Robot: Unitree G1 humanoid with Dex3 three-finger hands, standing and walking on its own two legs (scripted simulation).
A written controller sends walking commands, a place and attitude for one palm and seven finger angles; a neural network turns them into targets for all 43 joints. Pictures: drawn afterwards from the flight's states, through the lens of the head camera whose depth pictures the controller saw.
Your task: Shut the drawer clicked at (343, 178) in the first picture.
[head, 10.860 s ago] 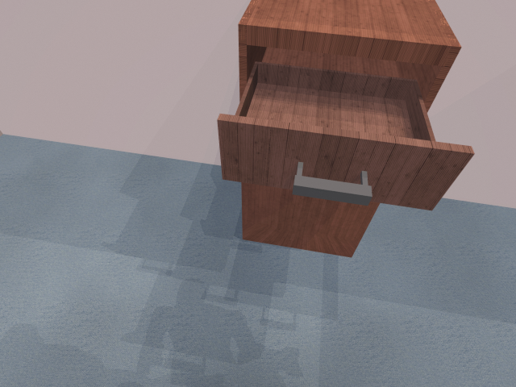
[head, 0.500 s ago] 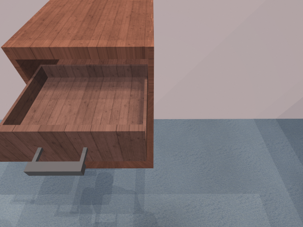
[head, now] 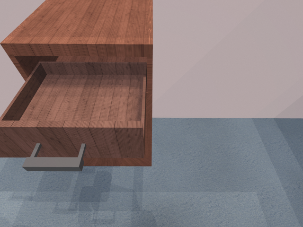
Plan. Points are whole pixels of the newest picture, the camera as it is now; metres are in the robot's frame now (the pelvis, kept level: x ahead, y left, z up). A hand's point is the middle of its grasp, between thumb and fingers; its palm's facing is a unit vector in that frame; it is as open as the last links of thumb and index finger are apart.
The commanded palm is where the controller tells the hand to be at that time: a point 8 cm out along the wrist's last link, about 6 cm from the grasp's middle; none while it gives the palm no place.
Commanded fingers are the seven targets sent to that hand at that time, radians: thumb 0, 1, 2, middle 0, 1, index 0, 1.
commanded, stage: shuffle to correct the standing spot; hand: left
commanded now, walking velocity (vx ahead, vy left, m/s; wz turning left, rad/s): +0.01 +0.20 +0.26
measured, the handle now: (57, 155) +0.28 +0.27 +0.03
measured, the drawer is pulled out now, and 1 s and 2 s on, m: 0.30 0.30 0.30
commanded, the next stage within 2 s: come to a stop and stand still in 0.14 s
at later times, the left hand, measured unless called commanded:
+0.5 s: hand out of the picture +0.00 +0.22 -0.18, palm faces +0.07 -0.97 -0.22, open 7.4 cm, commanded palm none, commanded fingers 0.00 0.90 0.90 -0.20 -0.30 -0.20 -0.30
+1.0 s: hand out of the picture -0.02 +0.20 -0.17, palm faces +0.02 -0.98 -0.20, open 7.3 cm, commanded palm none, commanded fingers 0.00 0.90 0.90 -0.20 -0.30 -0.20 -0.30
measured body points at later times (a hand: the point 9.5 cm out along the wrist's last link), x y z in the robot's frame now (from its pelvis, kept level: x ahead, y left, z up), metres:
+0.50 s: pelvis -0.01 +0.04 -0.01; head +0.00 +0.04 +0.44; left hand -0.01 +0.27 -0.16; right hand -0.01 -0.17 -0.17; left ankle -0.03 +0.14 -0.74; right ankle -0.01 -0.07 -0.74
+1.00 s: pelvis -0.02 +0.03 +0.00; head -0.02 +0.01 +0.45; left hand -0.02 +0.25 -0.16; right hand -0.01 -0.19 -0.17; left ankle -0.03 +0.14 -0.74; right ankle -0.01 -0.07 -0.74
